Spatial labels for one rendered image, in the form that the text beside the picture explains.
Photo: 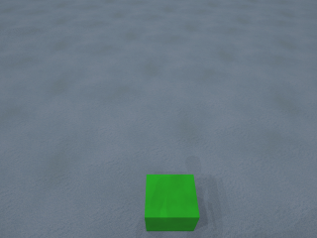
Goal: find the carton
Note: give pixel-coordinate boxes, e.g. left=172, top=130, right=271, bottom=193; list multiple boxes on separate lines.
left=145, top=175, right=200, bottom=231

